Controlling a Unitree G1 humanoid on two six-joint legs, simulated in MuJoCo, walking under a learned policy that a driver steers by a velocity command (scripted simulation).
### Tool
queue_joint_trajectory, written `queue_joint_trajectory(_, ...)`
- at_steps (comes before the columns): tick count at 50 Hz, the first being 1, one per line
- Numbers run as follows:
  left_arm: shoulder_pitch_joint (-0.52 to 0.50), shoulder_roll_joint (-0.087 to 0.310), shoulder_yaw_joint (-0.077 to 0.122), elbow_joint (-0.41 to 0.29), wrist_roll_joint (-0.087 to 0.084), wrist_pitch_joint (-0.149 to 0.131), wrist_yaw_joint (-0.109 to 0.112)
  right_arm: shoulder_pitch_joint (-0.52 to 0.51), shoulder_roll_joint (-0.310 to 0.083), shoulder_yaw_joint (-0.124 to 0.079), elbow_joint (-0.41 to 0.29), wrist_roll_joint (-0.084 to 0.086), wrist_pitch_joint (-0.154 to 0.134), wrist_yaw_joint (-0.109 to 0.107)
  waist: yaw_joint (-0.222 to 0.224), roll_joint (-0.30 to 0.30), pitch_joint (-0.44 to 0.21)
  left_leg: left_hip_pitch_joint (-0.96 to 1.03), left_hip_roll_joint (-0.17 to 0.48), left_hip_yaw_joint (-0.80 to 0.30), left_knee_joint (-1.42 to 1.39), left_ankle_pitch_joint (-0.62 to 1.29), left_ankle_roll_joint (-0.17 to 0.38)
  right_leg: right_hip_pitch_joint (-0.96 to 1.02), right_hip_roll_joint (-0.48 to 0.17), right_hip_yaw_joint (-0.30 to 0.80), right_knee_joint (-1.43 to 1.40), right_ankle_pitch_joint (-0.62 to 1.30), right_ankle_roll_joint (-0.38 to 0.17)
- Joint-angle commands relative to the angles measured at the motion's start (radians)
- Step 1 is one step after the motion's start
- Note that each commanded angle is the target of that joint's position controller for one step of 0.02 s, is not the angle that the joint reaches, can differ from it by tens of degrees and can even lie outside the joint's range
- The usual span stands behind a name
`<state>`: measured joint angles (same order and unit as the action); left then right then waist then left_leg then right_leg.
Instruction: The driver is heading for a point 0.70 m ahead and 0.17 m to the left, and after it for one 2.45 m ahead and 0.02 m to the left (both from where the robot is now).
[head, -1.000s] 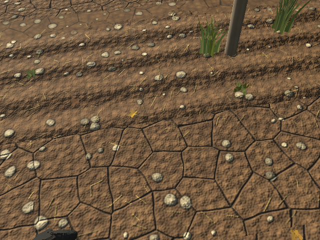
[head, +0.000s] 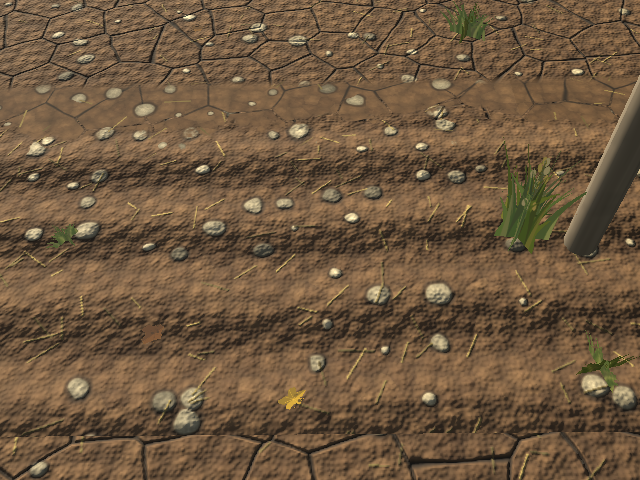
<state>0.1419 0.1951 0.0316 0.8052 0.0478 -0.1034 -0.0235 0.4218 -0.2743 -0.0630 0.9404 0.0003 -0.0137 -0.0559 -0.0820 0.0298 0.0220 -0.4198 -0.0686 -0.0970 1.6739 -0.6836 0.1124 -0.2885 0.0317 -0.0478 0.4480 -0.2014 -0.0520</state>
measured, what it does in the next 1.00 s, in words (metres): walks ahead, turning left: left foot, then right foot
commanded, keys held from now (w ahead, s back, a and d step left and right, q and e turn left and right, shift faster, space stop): w+q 0.14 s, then q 0.58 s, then w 0.28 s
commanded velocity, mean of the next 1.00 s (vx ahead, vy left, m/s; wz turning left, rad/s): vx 0.25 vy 0.00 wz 0.52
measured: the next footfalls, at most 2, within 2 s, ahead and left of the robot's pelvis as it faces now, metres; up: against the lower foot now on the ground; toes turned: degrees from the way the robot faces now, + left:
left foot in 0.30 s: +0.31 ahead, +0.10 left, +0.00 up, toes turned +14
right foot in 0.90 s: +0.35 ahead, -0.08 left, +0.00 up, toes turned +35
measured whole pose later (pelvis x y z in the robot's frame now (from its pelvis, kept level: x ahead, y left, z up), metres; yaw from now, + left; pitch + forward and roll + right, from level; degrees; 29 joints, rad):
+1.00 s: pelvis +0.30 +0.00 +0.01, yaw +31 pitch +1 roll +1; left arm 0.31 0.25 0.03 0.82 0.03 -0.03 0.03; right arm 0.27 -0.27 -0.08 0.84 -0.03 0.00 0.01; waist 0.00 0.03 -0.04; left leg -0.45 -0.16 -0.16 0.84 -0.31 0.06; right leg -0.15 0.04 0.04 0.40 -0.26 -0.05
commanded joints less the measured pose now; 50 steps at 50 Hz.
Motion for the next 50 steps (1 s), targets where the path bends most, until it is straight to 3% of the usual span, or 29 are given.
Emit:
queue_joint_trajectory(1, 0.260, 0.150, 0.049, 0.003, -0.011, -0.014, 0.031, -0.134, -0.099, -0.013, -0.125, -0.062, -0.013, 0.025, 0.137, -0.110, -0.168, -0.619, 0.122, 0.021, 0.036, 0.276, -0.019, 0.482, -0.494, 0.454, -0.072, 0.248, -0.200)
queue_joint_trajectory(2, 0.247, 0.152, 0.041, 0.037, -0.023, -0.026, 0.036, -0.247, -0.063, -0.005, -0.181, -0.054, -0.004, 0.058, 0.099, -0.103, 0.008, -0.541, 0.153, 0.003, -0.175, 0.324, -0.056, 0.231, -0.475, 0.386, -0.172, 0.358, -0.187)
queue_joint_trajectory(3, 0.225, 0.120, 0.032, 0.057, -0.023, -0.025, 0.037, -0.260, -0.038, 0.002, -0.189, -0.051, 0.002, 0.081, 0.058, -0.061, 0.058, -0.428, 0.170, 0.004, -0.336, 0.383, -0.077, 0.102, -0.395, 0.302, -0.208, 0.365, -0.157)
queue_joint_trajectory(4, 0.195, 0.101, 0.026, 0.058, -0.025, -0.033, 0.040, -0.254, -0.015, 0.009, -0.185, -0.050, 0.001, 0.100, 0.039, -0.073, 0.084, -0.325, 0.162, 0.018, -0.482, 0.484, -0.084, 0.006, -0.333, 0.196, -0.231, 0.428, -0.132)
queue_joint_trajectory(6, 0.134, 0.096, 0.022, 0.057, -0.039, -0.034, 0.034, -0.236, 0.015, 0.021, -0.183, -0.039, -0.008, 0.124, 0.003, -0.155, 0.035, -0.137, 0.152, 0.051, -0.720, 0.681, -0.064, -0.062, -0.255, 0.038, -0.221, 0.521, -0.089)
queue_joint_trajectory(8, 0.155, 0.116, 0.028, 0.065, -0.049, -0.029, 0.026, -0.278, 0.030, 0.032, -0.180, -0.025, -0.014, 0.128, 0.022, -0.151, 0.014, -0.041, 0.107, 0.134, -0.860, 0.736, -0.036, -0.019, -0.232, -0.033, -0.225, 0.625, -0.070)
queue_joint_trajectory(11, 0.243, 0.128, 0.031, 0.094, -0.053, -0.005, 0.036, -0.372, 0.017, 0.038, -0.204, -0.039, -0.014, 0.124, 0.065, -0.107, 0.020, -0.049, 0.062, 0.204, -0.990, 0.677, -0.001, 0.159, -0.238, -0.078, -0.133, 0.790, -0.032)
queue_joint_trajectory(13, 0.271, 0.166, 0.037, 0.096, -0.044, 0.018, 0.052, -0.311, -0.008, 0.030, -0.184, -0.050, -0.021, 0.120, 0.048, -0.115, -0.041, 0.049, 0.000, 0.231, -1.047, 0.613, 0.028, 0.242, -0.236, -0.112, 0.058, 0.916, -0.019)
queue_joint_trajectory(14, 0.275, 0.190, 0.042, 0.094, -0.039, 0.029, 0.055, -0.215, -0.037, 0.018, -0.157, -0.056, -0.029, 0.116, 0.011, -0.116, -0.089, 0.169, -0.019, 0.205, -1.105, 0.622, 0.052, 0.220, -0.237, -0.121, 0.225, 0.864, -0.014)
queue_joint_trajectory(15, 0.282, 0.204, 0.044, 0.085, -0.042, 0.034, 0.051, -0.117, -0.080, 0.000, -0.130, -0.066, -0.039, 0.104, -0.038, -0.067, -0.153, 0.338, 0.007, 0.152, -1.191, 0.762, 0.087, 0.124, -0.210, -0.148, 0.462, 0.638, 0.013)
queue_joint_trajectory(16, 0.369, 0.120, 0.029, 0.047, -0.027, 0.040, 0.043, -0.106, -0.193, -0.028, -0.134, -0.059, -0.038, 0.090, 0.034, 0.168, -0.253, 0.603, 0.316, -0.163, -1.066, 1.428, 0.183, -0.147, -0.092, -0.176, 0.822, -0.333, 0.053)
queue_joint_trajectory(17, 0.393, 0.148, 0.031, 0.011, -0.045, 0.061, 0.048, -0.036, -0.230, -0.044, -0.161, -0.010, -0.020, 0.082, -0.002, 0.148, -0.445, 0.780, 0.490, -0.485, -1.107, 1.554, 0.360, -0.330, 0.008, -0.005, 1.079, -0.510, 0.073)
queue_joint_trajectory(18, 0.305, 0.175, 0.036, -0.002, -0.032, 0.072, 0.052, -0.078, -0.204, -0.044, -0.175, 0.001, 0.001, 0.061, -0.006, 0.002, -0.369, 0.680, 0.437, -0.411, -1.177, 1.401, 0.330, -0.389, -0.045, 0.071, 1.075, -0.382, 0.073)
queue_joint_trajectory(19, 0.243, 0.157, 0.030, -0.024, -0.035, 0.075, 0.053, -0.169, -0.161, -0.032, -0.184, 0.001, 0.009, 0.050, 0.023, -0.004, -0.224, 0.521, 0.391, -0.335, -1.233, 1.273, 0.298, -0.403, -0.073, 0.072, 1.005, -0.305, 0.075)
queue_joint_trajectory(20, 0.213, 0.155, 0.030, -0.029, -0.026, 0.083, 0.057, -0.218, -0.121, -0.022, -0.181, -0.002, 0.014, 0.047, 0.064, -0.032, -0.117, 0.383, 0.328, -0.284, -1.279, 1.198, 0.248, -0.380, -0.096, 0.076, 0.914, -0.275, 0.080)
queue_joint_trajectory(21, 0.222, 0.158, 0.030, -0.035, -0.014, 0.101, 0.057, -0.244, -0.103, -0.017, -0.184, 0.000, 0.015, 0.045, 0.096, -0.021, -0.084, 0.279, 0.287, -0.245, -1.311, 1.154, 0.219, -0.319, -0.106, 0.082, 0.850, -0.259, 0.085)
queue_joint_trajectory(23, 0.248, 0.147, 0.031, -0.029, -0.005, 0.131, 0.054, -0.249, -0.101, -0.018, -0.185, -0.007, 0.009, 0.053, 0.121, -0.020, -0.093, 0.183, 0.237, -0.208, -1.337, 1.122, 0.182, -0.219, -0.093, 0.074, 0.775, -0.226, 0.090)
queue_joint_trajectory(25, 0.235, 0.128, 0.030, -0.039, -0.012, 0.139, 0.050, -0.244, -0.131, -0.030, -0.185, -0.010, 0.004, 0.059, 0.128, -0.017, -0.124, 0.161, 0.209, -0.195, -1.344, 1.071, 0.162, -0.197, -0.085, 0.077, 0.708, -0.183, 0.093)
queue_joint_trajectory(32, 0.047, 0.149, 0.041, -0.097, -0.017, 0.155, 0.057, -0.170, -0.142, -0.051, -0.185, -0.013, 0.032, 0.050, 0.058, 0.058, -0.086, 0.199, 0.175, -0.346, -1.414, 0.482, 0.107, -0.298, -0.071, 0.129, 0.535, -0.121, 0.110)
queue_joint_trajectory(36, -0.005, 0.151, 0.038, -0.114, -0.026, 0.146, 0.063, -0.132, -0.149, -0.060, -0.181, -0.018, 0.037, 0.049, 0.038, 0.073, -0.070, 0.240, 0.175, -0.421, -1.404, 0.423, 0.104, -0.285, -0.040, 0.147, 0.440, -0.160, 0.094)
queue_joint_trajectory(40, 0.012, 0.151, 0.030, -0.110, -0.026, 0.120, 0.050, -0.123, -0.138, -0.057, -0.172, -0.033, 0.036, 0.057, 0.040, 0.104, -0.078, 0.188, 0.160, -0.458, -1.427, 0.171, 0.126, -0.144, -0.003, 0.106, 0.318, -0.237, 0.061)
queue_joint_trajectory(42, 0.058, 0.141, 0.023, -0.098, -0.034, 0.105, 0.049, -0.135, -0.133, -0.056, -0.165, -0.034, 0.037, 0.061, 0.071, 0.098, -0.057, 0.101, 0.143, -0.464, -1.418, 0.108, 0.115, -0.001, 0.025, 0.083, 0.176, -0.266, 0.026)
queue_joint_trajectory(43, 0.119, 0.127, 0.019, -0.077, -0.038, 0.096, 0.052, -0.156, -0.124, -0.054, -0.164, -0.028, 0.039, 0.057, 0.112, 0.079, -0.035, 0.026, 0.110, -0.445, -1.397, 0.070, 0.090, 0.120, 0.031, 0.068, 0.023, -0.202, 0.002)
queue_joint_trajectory(44, 0.167, 0.135, 0.021, -0.056, -0.035, 0.087, 0.060, -0.159, -0.100, -0.048, -0.163, -0.021, 0.038, 0.048, 0.138, 0.040, -0.012, -0.071, 0.060, -0.406, -1.343, 0.020, 0.045, 0.241, 0.002, 0.089, -0.105, -0.157, -0.019)
queue_joint_trajectory(45, 0.203, 0.199, 0.029, -0.049, -0.021, 0.078, 0.072, -0.134, -0.028, -0.029, -0.168, -0.009, 0.027, 0.042, 0.134, -0.139, -0.023, -0.180, -0.026, -0.263, -1.081, 0.019, -0.015, 0.328, -0.195, 0.315, -0.233, -0.357, -0.045)
queue_joint_trajectory(46, 0.227, 0.301, 0.051, -0.048, -0.007, 0.074, 0.071, -0.181, -0.025, -0.023, -0.198, 0.000, 0.008, 0.045, 0.152, -0.244, 0.006, -0.334, -0.159, -0.093, -0.889, 0.145, -0.035, 0.319, -0.401, 0.681, -0.360, -0.578, -0.120)
queue_joint_trajectory(47, 0.193, 0.284, 0.058, -0.026, 0.002, 0.071, 0.066, -0.227, -0.095, -0.036, -0.201, -0.035, -0.005, 0.054, 0.114, -0.113, 0.112, -0.366, -0.063, -0.127, -0.805, 0.278, -0.036, 0.221, -0.395, 0.666, -0.346, -0.555, -0.142)
queue_joint_trajectory(48, 0.155, 0.237, 0.048, -0.027, -0.014, 0.062, 0.058, -0.198, -0.102, -0.039, -0.181, -0.035, -0.013, 0.068, 0.078, -0.102, 0.113, -0.340, -0.045, -0.128, -0.782, 0.345, -0.045, 0.206, -0.341, 0.585, -0.330, -0.486, -0.126)
queue_joint_trajectory(50, 0.135, 0.197, 0.041, -0.023, -0.029, 0.048, 0.042, -0.149, -0.103, -0.038, -0.139, -0.044, -0.015, 0.086, 0.060, -0.149, 0.077, -0.295, -0.030, -0.082, -0.717, 0.420, -0.073, 0.224, -0.246, 0.425, -0.323, -0.321, -0.091)
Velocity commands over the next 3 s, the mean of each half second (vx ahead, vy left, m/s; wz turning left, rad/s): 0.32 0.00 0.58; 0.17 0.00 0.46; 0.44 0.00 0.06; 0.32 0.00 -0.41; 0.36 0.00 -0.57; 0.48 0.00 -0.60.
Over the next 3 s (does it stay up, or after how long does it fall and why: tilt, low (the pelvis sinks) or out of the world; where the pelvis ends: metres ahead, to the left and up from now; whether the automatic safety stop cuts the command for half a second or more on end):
stays up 1.00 0.25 -0.02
